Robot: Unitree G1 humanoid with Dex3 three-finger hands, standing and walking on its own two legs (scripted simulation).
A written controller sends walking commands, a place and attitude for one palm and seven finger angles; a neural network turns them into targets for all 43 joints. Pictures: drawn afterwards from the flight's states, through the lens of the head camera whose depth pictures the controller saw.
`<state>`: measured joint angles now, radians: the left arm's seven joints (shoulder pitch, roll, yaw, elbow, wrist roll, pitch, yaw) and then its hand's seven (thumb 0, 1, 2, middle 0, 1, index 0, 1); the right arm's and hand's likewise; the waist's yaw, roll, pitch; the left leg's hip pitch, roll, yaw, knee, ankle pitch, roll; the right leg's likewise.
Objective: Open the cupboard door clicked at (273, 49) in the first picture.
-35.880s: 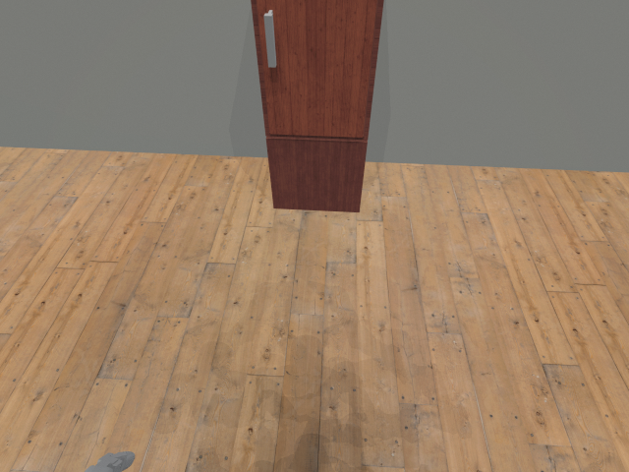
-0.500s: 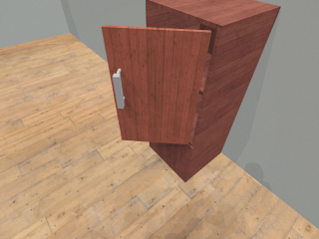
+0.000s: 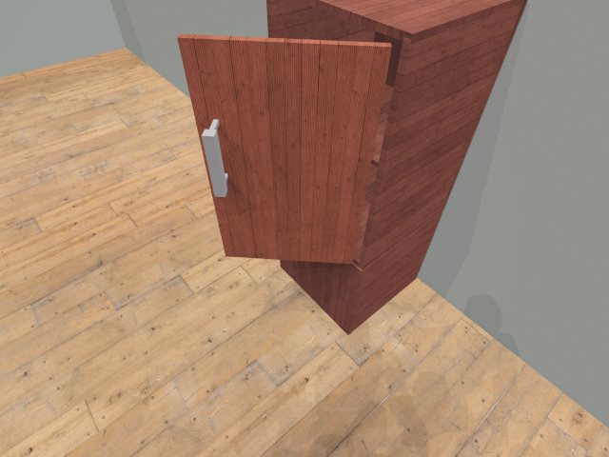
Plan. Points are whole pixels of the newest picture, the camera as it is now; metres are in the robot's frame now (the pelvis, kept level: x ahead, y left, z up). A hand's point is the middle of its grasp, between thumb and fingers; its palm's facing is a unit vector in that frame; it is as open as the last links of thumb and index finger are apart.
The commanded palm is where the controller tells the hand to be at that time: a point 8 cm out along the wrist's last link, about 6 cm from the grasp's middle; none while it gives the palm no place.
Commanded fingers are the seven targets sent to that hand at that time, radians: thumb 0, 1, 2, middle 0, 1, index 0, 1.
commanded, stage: look again from close up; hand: left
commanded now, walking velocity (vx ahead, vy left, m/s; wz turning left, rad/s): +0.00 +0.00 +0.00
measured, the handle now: (218, 158) +0.67 +0.22 +0.01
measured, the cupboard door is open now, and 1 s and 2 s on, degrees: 46 46 46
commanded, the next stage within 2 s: shuffle to correct the standing spot in 0.36 s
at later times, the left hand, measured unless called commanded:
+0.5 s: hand out of the picture +0.03 +0.18 -0.18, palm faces +0.00 -0.98 -0.20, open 7.4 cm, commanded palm none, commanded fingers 0.00 0.90 0.90 -0.20 -0.30 -0.20 -0.30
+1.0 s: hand out of the picture +0.09 +0.20 -0.18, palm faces -0.01 -0.99 -0.14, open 7.4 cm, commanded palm none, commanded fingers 0.00 0.90 0.90 -0.20 -0.30 -0.20 -0.30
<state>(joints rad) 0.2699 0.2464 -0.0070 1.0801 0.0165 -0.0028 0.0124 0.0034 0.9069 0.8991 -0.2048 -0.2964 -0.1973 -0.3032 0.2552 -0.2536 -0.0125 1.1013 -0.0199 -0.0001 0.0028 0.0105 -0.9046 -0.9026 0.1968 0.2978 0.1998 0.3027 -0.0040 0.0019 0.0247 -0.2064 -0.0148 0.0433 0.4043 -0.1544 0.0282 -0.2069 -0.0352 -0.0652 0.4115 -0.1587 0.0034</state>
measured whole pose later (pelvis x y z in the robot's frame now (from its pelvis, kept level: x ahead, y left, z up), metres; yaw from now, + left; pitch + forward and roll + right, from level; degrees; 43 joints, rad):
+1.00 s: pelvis +0.11 +0.04 +0.00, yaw -2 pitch +0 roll -1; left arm 0.35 0.14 0.03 1.10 0.02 0.01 0.01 0.01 0.91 0.90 -0.20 -0.30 -0.19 -0.30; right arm 0.42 -0.12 0.00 1.11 -0.03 -0.06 -0.04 0.01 -0.91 -0.90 0.19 0.30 0.20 0.30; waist -0.02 -0.02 0.03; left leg -0.08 -0.04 0.09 0.41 -0.33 0.09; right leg -0.41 -0.06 -0.07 0.98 -0.41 -0.01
